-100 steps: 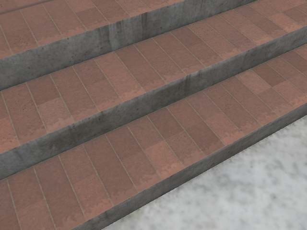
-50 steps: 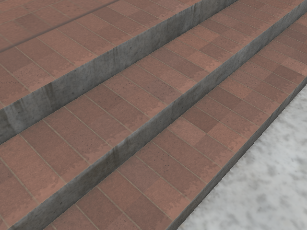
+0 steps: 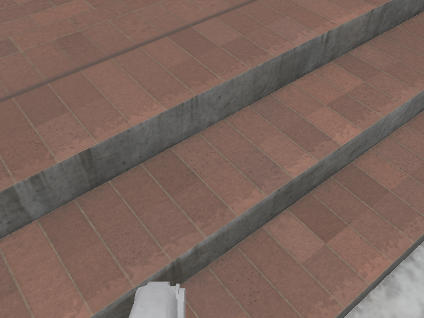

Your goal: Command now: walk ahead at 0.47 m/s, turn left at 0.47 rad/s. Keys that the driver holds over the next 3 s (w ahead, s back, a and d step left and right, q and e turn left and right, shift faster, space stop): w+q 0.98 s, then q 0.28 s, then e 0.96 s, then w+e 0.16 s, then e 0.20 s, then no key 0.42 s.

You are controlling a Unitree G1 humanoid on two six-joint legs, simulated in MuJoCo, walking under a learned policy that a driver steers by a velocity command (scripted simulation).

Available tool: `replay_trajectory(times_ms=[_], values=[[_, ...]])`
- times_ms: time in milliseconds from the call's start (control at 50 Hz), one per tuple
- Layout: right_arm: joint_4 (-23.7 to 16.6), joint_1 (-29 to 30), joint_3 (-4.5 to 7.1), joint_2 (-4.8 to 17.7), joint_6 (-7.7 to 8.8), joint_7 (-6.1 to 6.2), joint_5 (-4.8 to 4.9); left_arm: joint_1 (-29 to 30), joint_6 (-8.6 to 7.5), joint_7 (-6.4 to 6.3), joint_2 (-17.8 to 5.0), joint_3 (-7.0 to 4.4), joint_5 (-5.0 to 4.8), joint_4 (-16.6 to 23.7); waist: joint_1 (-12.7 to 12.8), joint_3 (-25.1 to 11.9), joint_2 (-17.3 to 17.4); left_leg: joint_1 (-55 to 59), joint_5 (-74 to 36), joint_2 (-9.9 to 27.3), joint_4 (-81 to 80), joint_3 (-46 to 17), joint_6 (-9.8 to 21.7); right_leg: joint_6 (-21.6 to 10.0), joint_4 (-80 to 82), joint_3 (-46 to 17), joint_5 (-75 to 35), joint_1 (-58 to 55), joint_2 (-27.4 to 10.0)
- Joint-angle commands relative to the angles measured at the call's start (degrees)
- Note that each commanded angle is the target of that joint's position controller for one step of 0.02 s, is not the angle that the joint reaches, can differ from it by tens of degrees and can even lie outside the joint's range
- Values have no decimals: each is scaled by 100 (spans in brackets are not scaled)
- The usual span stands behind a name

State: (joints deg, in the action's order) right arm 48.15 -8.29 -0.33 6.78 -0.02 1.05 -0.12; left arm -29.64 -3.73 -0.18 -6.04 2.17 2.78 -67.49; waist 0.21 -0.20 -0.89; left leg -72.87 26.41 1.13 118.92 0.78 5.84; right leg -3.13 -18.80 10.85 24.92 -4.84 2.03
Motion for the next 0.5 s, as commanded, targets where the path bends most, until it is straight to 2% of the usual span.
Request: replay_trajectory(times_ms=[20,40,60,80,100,120,140,160,180,200,220,240,260,280,300,320,340,360,380,400,420,440,460,480,500], values=[[-1388,1634,-233,-3,-44,23,-162,-215,-235,-179,-965,-61,-157,-22,-139,1293,115,638,-126,-3,-2004,672,84,-309,1750,-558,-2154,2103,-1224],[-1194,1074,-249,54,-82,-5,-116,37,-232,-230,-1215,-107,-278,174,-324,908,-49,1578,-70,38,-2831,953,163,-376,1772,-136,-4344,1767,-1326],[-1090,914,-259,120,-90,-15,-81,68,-222,-255,-1270,-113,-386,251,-392,524,-52,2481,129,-243,-3567,1414,300,-305,1363,231,-7345,1390,-1320],[-911,668,-217,246,-72,-30,-56,16,-228,-318,-1470,-164,-511,429,-432,50,-223,3298,55,-618,-4054,1915,352,-364,698,226,-10182,1109,-1535],[-721,145,-132,419,-65,-15,-37,20,-172,-376,-1741,-251,-500,510,-774,-552,-678,3905,268,-889,-4521,1908,444,-296,-369,144,-11734,502,-1770],[-495,-530,-32,587,-33,-46,-25,138,-81,-365,-1881,-337,-428,675,-994,-1083,-1371,4267,631,-1134,-5170,1615,610,-321,-1635,98,-12451,-172,-1907],[-312,-1030,118,882,34,-133,-87,377,-32,-296,-1926,-404,-396,1000,-1336,-1472,-1665,5371,601,-1037,-5877,361,985,-345,-3258,115,-11745,395,-1759],[-56,-1459,385,1619,-50,-105,-17,771,-106,-68,-1552,-400,-359,1573,-1359,-1694,129,6819,1057,246,-7451,-2948,1943,54,-6212,6,-6452,3007,-411],[-63,-982,543,1874,-113,-16,-32,1317,-237,178,-1589,-490,-122,1804,-986,-1838,569,6824,666,885,-9586,-5764,2039,75,-7858,-1096,-1646,3938,407],[-3,-526,547,1828,-49,-2,-4,1221,-262,287,-1229,-425,-25,2153,-479,-1220,138,6224,1838,978,-9894,-5699,1661,-51,-8101,-1716,-1661,4449,18],[218,-584,470,1460,32,-5,-97,1350,-225,262,-930,-331,-25,2249,-285,-255,-492,5258,1785,939,-9847,-5187,1288,-91,-7967,-1636,-1603,4687,-116],[356,-489,384,1077,117,30,-192,1426,-165,175,-709,-283,-5,2434,-27,411,-816,4424,1025,764,-9549,-4382,1060,-125,-7676,-1651,-1396,4847,-307],[401,-274,292,753,210,64,-220,1420,-85,85,-598,-219,19,2575,282,554,-782,3994,211,498,-9402,-3509,878,-97,-7268,-1676,-1377,4747,-498],[471,-308,281,683,296,55,-236,1396,39,9,-540,-192,3,2635,351,514,-408,3956,-311,366,-9439,-2993,876,-68,-7485,-1554,-1039,4832,-522],[537,-451,263,662,388,38,-234,1447,114,-46,-485,-153,8,2781,360,423,-96,4032,-796,231,-9460,-2656,1015,-45,-7889,-1461,-825,5155,-474],[572,-575,271,789,482,25,-176,1588,158,-75,-576,-164,18,2924,328,354,94,4295,-994,135,-9670,-2389,990,-50,-7862,-1432,-811,5477,-527],[767,-981,-12,104,630,-197,-626,1871,79,217,-594,33,245,2735,156,-585,819,4821,-530,-407,-8944,-1947,896,-590,-8129,-2291,-1854,6384,-188],[918,-1361,-7,162,605,-320,-758,2104,9,261,-699,2,317,2829,139,-509,451,4817,-758,-570,-9077,-1468,720,-735,-7500,-1920,-2075,6304,-228],[899,-1375,17,370,536,-423,-823,2260,-38,263,-704,54,324,2921,181,-493,315,4606,-968,-623,-9240,-1318,745,-751,-7192,-1661,-2287,6279,-175],[670,-1233,93,731,549,-488,-699,2445,-75,296,-1012,-12,233,2944,121,-501,391,4424,-1038,-560,-9526,-1267,885,-609,-6852,-1258,-2043,5961,-161],[479,-941,97,856,671,-538,-629,2542,-62,237,-1211,-98,140,2933,182,-555,333,4192,-1748,-352,-9764,-1450,837,-385,-6796,-1017,-2177,5419,-348],[514,-1169,77,929,780,-562,-577,2622,-29,179,-1162,-121,92,3012,191,-451,550,4432,-2551,-235,-9621,-1675,849,-131,-7170,-922,-1983,5594,-401],[757,-1779,48,850,849,-546,-541,2921,-10,143,-1039,-66,127,3048,-29,-401,402,5288,-3204,-42,-9446,-1927,847,-16,-7097,-997,-1698,6229,-426],[1114,-2619,3,754,882,-512,-544,3187,20,123,-802,33,149,3102,-308,-264,566,6461,-3592,224,-9237,-2293,939,26,-7415,-1055,-1200,7315,-461],[1517,-3505,5,666,848,-466,-597,3547,44,128,-662,110,133,3252,-649,-91,749,7796,-3648,551,-8794,-2750,1065,-59,-8253,-1178,-312,8827,-380]])
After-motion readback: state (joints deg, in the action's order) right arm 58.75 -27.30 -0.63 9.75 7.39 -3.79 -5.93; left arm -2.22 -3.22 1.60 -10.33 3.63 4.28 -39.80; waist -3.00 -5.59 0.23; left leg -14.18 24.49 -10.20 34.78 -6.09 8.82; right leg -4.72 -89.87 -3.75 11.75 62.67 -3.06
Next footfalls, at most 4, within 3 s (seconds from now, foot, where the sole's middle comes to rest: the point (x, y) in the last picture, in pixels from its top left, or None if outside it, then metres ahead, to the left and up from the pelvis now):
0.12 left None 0.27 0.06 -0.61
0.70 right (218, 194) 0.75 0.01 -0.45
1.24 left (87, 122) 0.88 0.38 -0.30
1.62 right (156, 82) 1.07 0.21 -0.30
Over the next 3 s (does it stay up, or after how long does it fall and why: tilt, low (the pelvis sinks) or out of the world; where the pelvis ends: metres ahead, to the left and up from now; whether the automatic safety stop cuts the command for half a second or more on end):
stays up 1.11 0.28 0.48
